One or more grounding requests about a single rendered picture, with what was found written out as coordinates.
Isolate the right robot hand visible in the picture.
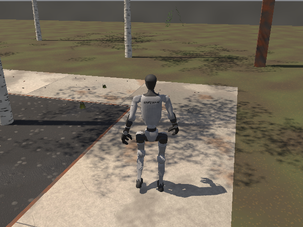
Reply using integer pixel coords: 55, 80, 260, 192
168, 127, 179, 135

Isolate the robot right forearm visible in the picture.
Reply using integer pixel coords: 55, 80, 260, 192
170, 114, 178, 128

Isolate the right robot thigh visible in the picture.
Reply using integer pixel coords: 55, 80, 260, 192
157, 132, 168, 164

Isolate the left robot hand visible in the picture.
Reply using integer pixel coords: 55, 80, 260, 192
121, 133, 132, 145

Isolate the robot right foot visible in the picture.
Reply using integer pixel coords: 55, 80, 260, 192
157, 180, 164, 192

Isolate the robot left forearm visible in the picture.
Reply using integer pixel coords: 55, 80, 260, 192
123, 114, 133, 135

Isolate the robot left upper arm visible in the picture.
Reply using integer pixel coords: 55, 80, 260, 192
128, 95, 142, 122

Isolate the robot right upper arm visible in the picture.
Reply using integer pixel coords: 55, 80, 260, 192
161, 95, 175, 120

